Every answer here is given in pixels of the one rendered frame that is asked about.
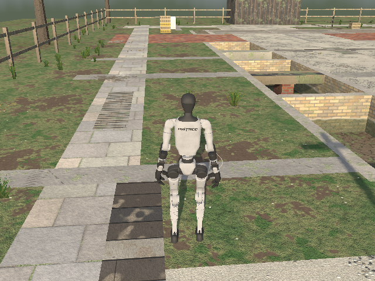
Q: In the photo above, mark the left robot upper arm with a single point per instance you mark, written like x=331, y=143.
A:
x=170, y=123

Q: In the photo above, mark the right robot thigh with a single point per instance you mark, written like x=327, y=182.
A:
x=201, y=174

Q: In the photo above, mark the robot right forearm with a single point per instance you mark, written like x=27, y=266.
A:
x=213, y=160

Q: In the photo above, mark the right robot shin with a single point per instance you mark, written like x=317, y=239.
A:
x=200, y=214

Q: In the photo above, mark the right robot hand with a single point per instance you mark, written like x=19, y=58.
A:
x=216, y=180

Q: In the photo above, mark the left robot hand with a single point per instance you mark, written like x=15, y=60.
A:
x=159, y=177

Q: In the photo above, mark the robot left forearm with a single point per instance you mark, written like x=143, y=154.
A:
x=161, y=159

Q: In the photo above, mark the right robot upper arm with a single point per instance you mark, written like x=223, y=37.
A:
x=208, y=134

